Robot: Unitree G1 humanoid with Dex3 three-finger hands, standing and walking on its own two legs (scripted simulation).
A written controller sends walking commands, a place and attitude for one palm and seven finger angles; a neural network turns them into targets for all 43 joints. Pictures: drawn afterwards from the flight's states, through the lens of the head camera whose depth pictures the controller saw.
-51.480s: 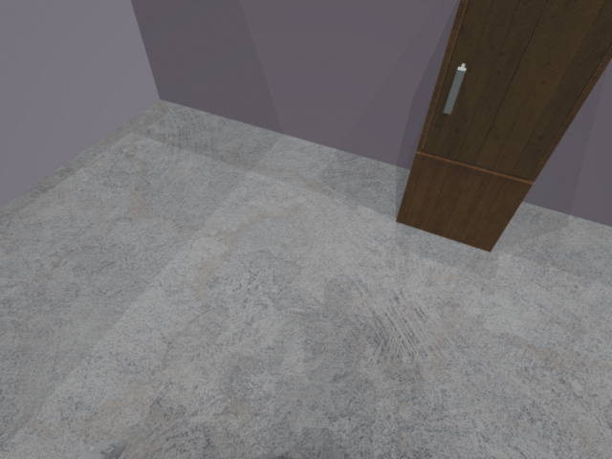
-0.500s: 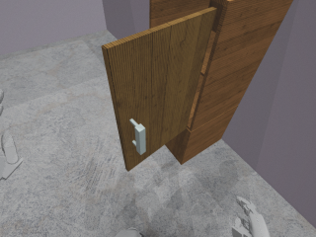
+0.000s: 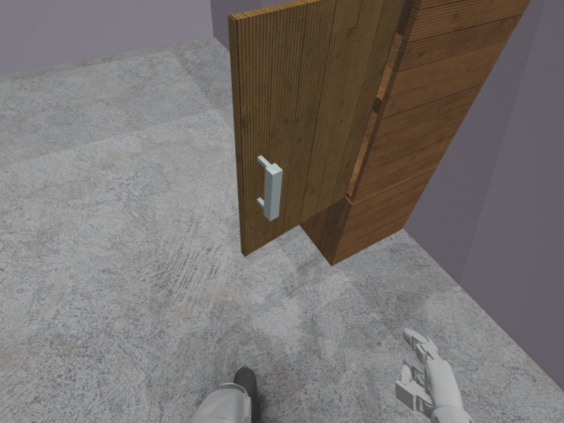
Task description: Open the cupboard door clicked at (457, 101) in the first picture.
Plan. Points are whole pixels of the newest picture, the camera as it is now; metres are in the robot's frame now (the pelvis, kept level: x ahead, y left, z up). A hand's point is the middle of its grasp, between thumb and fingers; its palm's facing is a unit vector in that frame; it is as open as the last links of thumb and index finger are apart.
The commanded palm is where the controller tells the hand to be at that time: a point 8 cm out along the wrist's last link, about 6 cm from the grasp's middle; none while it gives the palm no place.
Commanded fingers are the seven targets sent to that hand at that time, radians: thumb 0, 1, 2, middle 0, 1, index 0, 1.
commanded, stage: stop stepping back and stand still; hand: left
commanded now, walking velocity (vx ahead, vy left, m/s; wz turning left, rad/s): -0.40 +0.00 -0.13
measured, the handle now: (266, 188) +0.56 +0.10 -0.05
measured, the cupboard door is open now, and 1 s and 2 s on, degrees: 97 97 97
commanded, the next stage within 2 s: let the arm hang, fingers relaxed in 0.78 s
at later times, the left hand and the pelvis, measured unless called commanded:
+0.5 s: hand out of the picture +0.09 +0.23 +0.22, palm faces +0.31 -0.79 -0.54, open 7.4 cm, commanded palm +0.05 +0.29 +0.21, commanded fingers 0.00 0.90 0.90 -0.20 -0.30 -0.20 -0.30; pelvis -0.11 +0.00 +0.03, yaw -5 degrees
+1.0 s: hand (51, 404) +0.11 +0.26 +0.07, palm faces +0.14 -0.86 -0.49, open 7.4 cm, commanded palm none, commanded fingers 0.00 0.90 0.90 -0.20 -0.30 -0.20 -0.30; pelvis -0.12 +0.03 +0.02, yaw -1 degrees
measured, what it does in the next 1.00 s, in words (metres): walks backwards: left foot, then right foot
